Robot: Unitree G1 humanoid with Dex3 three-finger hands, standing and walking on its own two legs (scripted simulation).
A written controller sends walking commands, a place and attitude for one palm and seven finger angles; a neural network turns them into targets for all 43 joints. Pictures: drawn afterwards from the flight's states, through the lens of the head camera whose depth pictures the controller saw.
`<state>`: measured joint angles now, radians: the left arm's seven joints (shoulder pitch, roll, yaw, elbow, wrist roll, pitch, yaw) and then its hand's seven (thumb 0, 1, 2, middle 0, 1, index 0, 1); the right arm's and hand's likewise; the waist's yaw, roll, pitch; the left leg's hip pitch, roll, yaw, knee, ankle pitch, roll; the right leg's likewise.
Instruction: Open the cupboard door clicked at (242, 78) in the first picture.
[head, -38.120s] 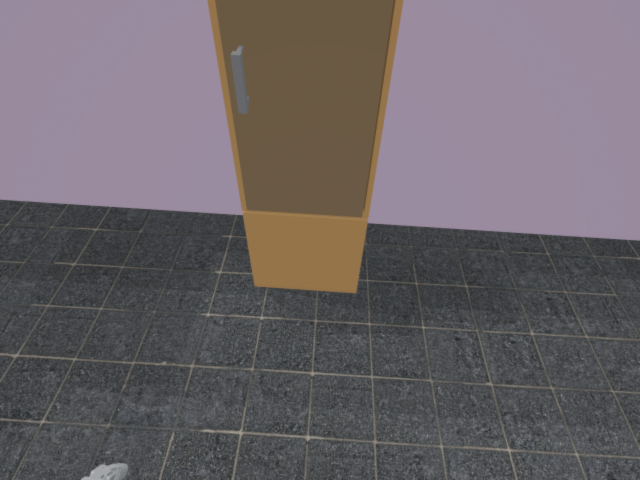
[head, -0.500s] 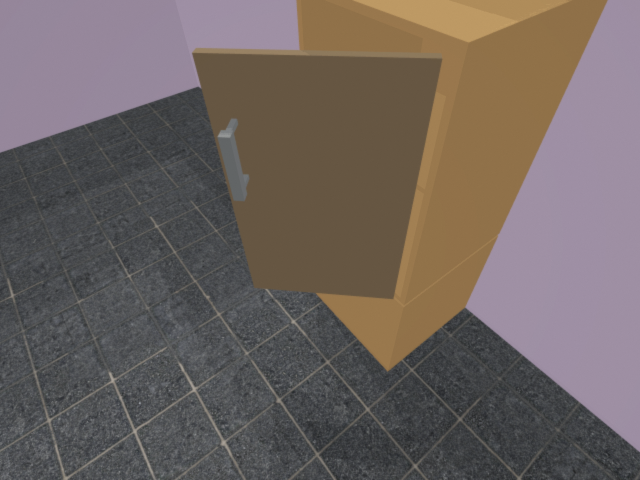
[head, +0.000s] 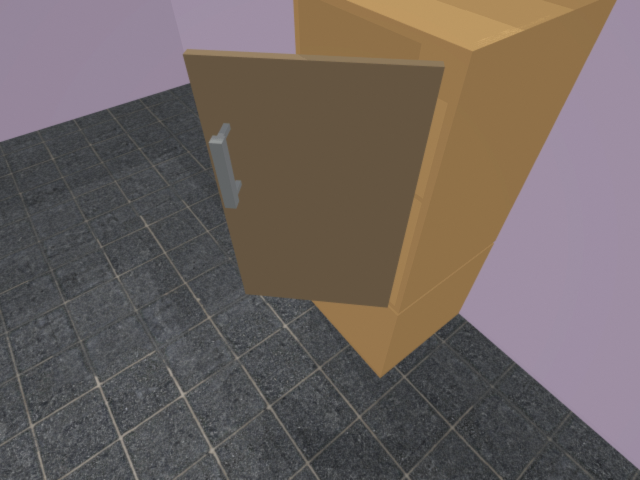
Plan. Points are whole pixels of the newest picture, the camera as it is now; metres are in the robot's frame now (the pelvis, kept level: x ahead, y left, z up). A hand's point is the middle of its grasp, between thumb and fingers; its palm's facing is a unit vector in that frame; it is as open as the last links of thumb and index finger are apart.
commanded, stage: come to a stop and stand still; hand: left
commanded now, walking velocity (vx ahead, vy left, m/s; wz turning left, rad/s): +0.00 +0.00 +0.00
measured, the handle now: (228, 166) +0.56 +0.19 +0.08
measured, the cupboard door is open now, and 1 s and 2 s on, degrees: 46 46 46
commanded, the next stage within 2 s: look again from close up in 0.86 s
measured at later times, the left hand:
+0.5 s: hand out of the picture -0.04 +0.23 -0.18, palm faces +0.02 -0.99 -0.17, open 7.4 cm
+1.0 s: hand out of the picture -0.06 +0.23 -0.18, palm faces +0.02 -0.99 -0.14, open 7.4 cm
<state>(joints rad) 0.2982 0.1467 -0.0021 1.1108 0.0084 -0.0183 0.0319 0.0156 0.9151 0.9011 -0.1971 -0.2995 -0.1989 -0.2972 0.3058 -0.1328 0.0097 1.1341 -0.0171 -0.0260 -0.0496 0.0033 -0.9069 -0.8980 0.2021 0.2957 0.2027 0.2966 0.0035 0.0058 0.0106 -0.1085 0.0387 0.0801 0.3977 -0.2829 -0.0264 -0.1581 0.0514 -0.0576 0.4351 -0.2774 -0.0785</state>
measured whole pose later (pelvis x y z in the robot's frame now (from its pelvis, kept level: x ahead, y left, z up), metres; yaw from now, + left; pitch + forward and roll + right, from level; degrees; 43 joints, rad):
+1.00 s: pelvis -0.04 +0.07 +0.00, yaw +0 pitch -1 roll +0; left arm 0.34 0.15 -0.02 1.10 0.02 0.00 0.03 0.01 0.90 0.90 -0.20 -0.30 -0.20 -0.30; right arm 0.29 -0.14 0.01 1.10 -0.02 -0.02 -0.03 0.01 -0.91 -0.90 0.20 0.30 0.20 0.30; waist 0.00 -0.03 0.01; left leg -0.20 -0.08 0.07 0.40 -0.19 0.09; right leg -0.20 -0.04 -0.03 0.44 -0.22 0.02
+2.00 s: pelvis +0.01 +0.03 +0.00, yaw -1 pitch +1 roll +1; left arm 0.37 0.10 -0.01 1.10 0.01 -0.02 0.04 0.01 0.90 0.90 -0.20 -0.30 -0.20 -0.30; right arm 0.30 -0.11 0.00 1.14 -0.01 -0.02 -0.05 0.01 -0.92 -0.90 0.20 0.30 0.20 0.30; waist 0.01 -0.03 0.02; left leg -0.18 -0.02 0.06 0.46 -0.29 0.03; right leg -0.18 0.01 -0.04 0.48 -0.31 -0.03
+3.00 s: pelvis -0.05 +0.06 +0.00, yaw +0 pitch -2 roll +0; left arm 0.27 0.27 -0.01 1.06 0.02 0.00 0.01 0.01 0.90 0.90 -0.20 -0.30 -0.20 -0.30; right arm 0.21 -0.27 -0.01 1.08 -0.02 0.00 0.00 0.01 -0.90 -0.90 0.20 0.30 0.21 0.30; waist 0.00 -0.02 0.02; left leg -0.21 -0.05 0.07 0.39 -0.16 0.08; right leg -0.20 -0.02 -0.04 0.41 -0.18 0.01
